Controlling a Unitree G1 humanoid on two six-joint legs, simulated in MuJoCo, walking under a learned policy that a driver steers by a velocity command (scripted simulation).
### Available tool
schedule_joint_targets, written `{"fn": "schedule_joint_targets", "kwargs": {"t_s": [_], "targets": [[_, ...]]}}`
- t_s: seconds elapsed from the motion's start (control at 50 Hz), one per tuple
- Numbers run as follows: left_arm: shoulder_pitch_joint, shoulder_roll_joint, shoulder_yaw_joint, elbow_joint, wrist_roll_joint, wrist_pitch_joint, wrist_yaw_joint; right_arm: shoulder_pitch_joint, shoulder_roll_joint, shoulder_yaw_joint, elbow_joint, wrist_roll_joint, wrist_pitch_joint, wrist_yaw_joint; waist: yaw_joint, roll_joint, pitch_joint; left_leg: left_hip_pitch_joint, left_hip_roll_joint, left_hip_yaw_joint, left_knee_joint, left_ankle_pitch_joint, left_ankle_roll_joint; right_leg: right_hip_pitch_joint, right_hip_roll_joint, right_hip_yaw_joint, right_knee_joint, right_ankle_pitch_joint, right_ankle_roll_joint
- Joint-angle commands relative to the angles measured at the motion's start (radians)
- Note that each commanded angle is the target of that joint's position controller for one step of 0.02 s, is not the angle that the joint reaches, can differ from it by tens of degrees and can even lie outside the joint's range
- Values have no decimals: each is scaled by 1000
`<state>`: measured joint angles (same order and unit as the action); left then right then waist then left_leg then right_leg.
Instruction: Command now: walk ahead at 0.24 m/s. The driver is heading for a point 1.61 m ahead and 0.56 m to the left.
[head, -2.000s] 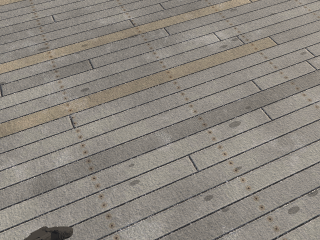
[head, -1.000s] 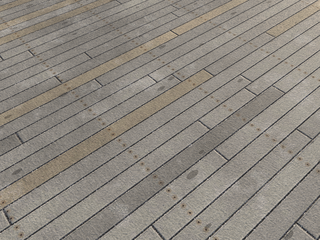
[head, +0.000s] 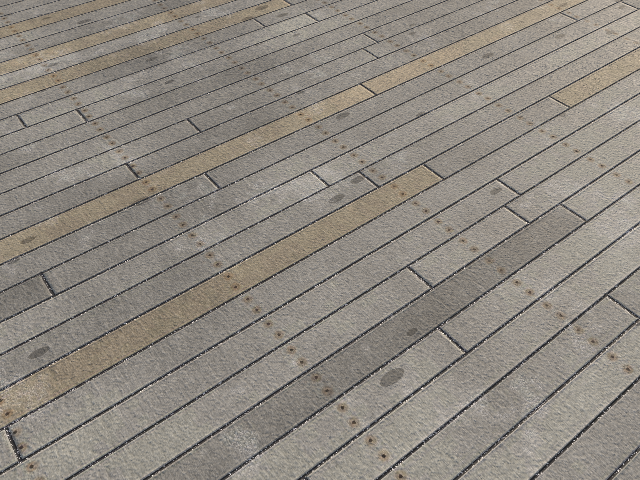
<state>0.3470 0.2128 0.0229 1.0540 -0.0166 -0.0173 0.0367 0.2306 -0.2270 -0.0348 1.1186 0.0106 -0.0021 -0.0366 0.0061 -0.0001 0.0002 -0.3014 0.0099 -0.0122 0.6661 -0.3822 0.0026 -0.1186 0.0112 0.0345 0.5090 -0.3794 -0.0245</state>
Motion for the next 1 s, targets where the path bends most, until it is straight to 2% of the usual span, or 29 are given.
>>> {"fn": "schedule_joint_targets", "kwargs": {"t_s": [0.02, 0.06, 0.08, 0.1, 0.12, 0.14, 0.16, 0.18, 0.22, 0.24, 0.28, 0.34, 0.4, 0.46, 0.52, 0.54, 0.56, 0.58, 0.6, 0.62, 0.64, 0.66, 0.68, 0.72, 0.74, 0.78, 0.84, 0.9, 1.0], "targets": [[8, 187, 45, -43, -9, -28, 3, -81, -59, -6, -82, 16, -60, 24, 5, -180, 218, -175, 30, 21, 104, -73, 48, -151, -307, 401, -345, -364, -203], [-61, 169, 41, -65, -21, -30, -4, 39, -54, -12, -43, 24, -82, 36, -68, -136, 186, 47, 8, 60, -140, -1, 72, -214, -228, 265, -258, -240, -142], [-76, 160, 38, -78, -19, -31, -8, 128, -72, -25, -1, 17, -84, 37, -93, -88, 147, 204, -27, 63, -195, 83, 58, -274, -159, 185, -160, -127, -113], [-95, 119, 25, -93, -9, -40, -13, 251, -128, -44, 25, 9, -86, 36, -134, 71, 82, 351, 96, -144, -293, 44, 88, -360, -65, 56, 119, 32, -63], [-87, 67, 14, -133, -7, -57, -8, 384, -255, -71, 39, 11, -93, 47, -153, 338, 7, 491, 317, -585, -467, -93, 229, -553, 57, -53, 432, -98, -7], [-99, 101, 23, -140, -25, -72, -10, 335, -187, -43, 29, -6, -108, 53, -113, 227, 35, 443, 388, -741, -517, -167, 276, -633, 23, 58, 639, -175, -19], [-101, 109, 26, -139, -39, -84, -20, 246, -138, -28, -2, -4, -119, 53, -73, 139, 108, 393, 374, -635, -507, -145, 255, -690, -31, 87, 718, -91, -45], [-97, 105, 26, -128, -35, -91, -27, 187, -114, -19, -29, -3, -124, 57, -52, 95, 116, 364, 321, -507, -512, -92, 220, -687, -74, 72, 714, 10, -61], [-134, 139, 46, -131, -15, -96, -32, 163, -77, -3, -45, -6, -117, 60, -40, 80, 119, 342, 240, -309, -525, 132, 164, -655, -122, 35, 614, 141, -60], [-140, 131, 49, -131, -12, -92, -39, 190, -63, 3, -41, -9, -110, 57, -43, 97, 103, 342, 211, -243, -526, 229, 153, -627, -126, 13, 577, 171, -50], [-178, 96, 45, -143, -7, -81, -47, 244, -80, 4, -33, -12, -100, 44, -50, 88, 92, 352, 197, -176, -528, 382, 165, -635, -124, -23, 516, 209, -19], [-320, 60, 28, -203, -5, -75, -49, 249, -119, 0, -49, -16, -87, 25, -68, 66, 121, 302, 192, -122, -559, 431, 176, -634, -112, -47, 316, 292, 18], [-425, 61, 19, -239, -11, -77, -59, 278, -137, -5, -55, -11, -84, 17, -89, 86, 142, 252, 183, -76, -589, 406, 174, -547, -77, -81, 152, 389, 22], [-487, 75, 16, -270, -16, -81, -74, 303, -138, -12, -46, 2, -81, 14, -81, 86, 168, 303, 220, -60, -582, 442, 171, -525, -70, -68, 69, 411, -6], [-443, 121, 33, -274, -15, -90, -85, 272, -163, -26, -58, 2, -71, 13, -18, 102, 106, 400, 250, -34, -468, 722, 144, -417, -36, -76, 27, 349, -53], [-363, 151, 49, -255, -14, -90, -83, 257, -176, -32, -65, -3, -64, 13, 29, 125, 40, 412, 245, -20, -366, 915, 132, -300, -2, -98, 38, 322, -72], [-197, 191, 74, -204, -17, -87, -77, 241, -168, -30, -75, -9, -55, 14, 112, 127, -60, 373, 208, 11, -176, 1027, 108, -96, 29, -116, 37, 315, -100], [-12, 239, 94, -157, -13, -81, -67, 230, -151, -19, -97, -19, -52, 16, 186, 92, -179, 176, 168, 26, 90, 852, 78, 204, -74, 3, 61, 279, -149], [115, 338, 115, -126, 10, -76, -64, 364, 1, 22, -113, -19, -72, 32, 122, -184, -368, -215, -26, 34, 520, 250, 7, 581, -359, 515, -34, 34, -329], [96, 256, 89, -120, 7, -75, -68, 328, -32, 15, -99, 5, -106, 39, 132, -201, -396, -335, -64, -121, 686, -163, 25, 558, -403, 775, -235, -76, -339], [-18, 205, 71, -132, 0, -83, -69, 211, -117, -10, -146, 37, -126, 42, 103, -172, -195, -433, -1, -113, 738, -114, 49, 397, -365, 623, -257, -70, -272], [-121, 164, 57, -156, 2, -89, -70, 139, -135, -14, -167, 42, -135, 35, 69, -87, -97, -408, 58, -87, 698, -12, 61, 219, -329, 466, -278, 34, -238], [-184, 130, 47, -163, 11, -95, -76, 112, -133, -22, -168, 30, -131, 26, 31, -35, -37, -354, 98, -68, 633, 60, 60, 68, -288, 344, -305, 154, -215], [-218, 90, 37, -150, 24, -104, -82, 171, -85, -27, -151, 21, -96, 19, -30, -75, -18, -228, 143, -78, 550, 116, 58, -78, -232, 188, -356, 225, -184], [-201, 93, 38, -136, 24, -108, -81, 182, -64, -26, -148, 22, -81, 18, -38, -78, -5, -213, 147, -72, 529, 119, 55, -116, -225, 143, -377, 249, -188], [-164, 124, 44, -111, 29, -113, -67, 133, -71, -32, -174, 20, -63, 15, -41, -75, 36, -271, 150, -78, 477, 176, 42, -144, -224, 77, -415, 280, -198], [-115, 153, 49, -93, 34, -114, -44, 21, -87, -41, -220, 12, -65, 19, -16, -46, 65, -391, 136, -112, 320, 340, 28, -83, -229, 16, -431, 336, -188], [-103, 166, 47, -97, 30, -111, -28, -70, -75, -37, -253, 8, -76, 37, 7, -38, 69, -370, 109, -61, 128, 492, 28, -48, -209, -79, -438, 389, -156], [8, 185, 51, -63, 16, -84, -18, -234, -48, -16, -336, 9, -77, 71, 71, -7, 109, -442, 91, 6, -28, 471, 47, 161, -261, -148, -387, 473, -142]]}}
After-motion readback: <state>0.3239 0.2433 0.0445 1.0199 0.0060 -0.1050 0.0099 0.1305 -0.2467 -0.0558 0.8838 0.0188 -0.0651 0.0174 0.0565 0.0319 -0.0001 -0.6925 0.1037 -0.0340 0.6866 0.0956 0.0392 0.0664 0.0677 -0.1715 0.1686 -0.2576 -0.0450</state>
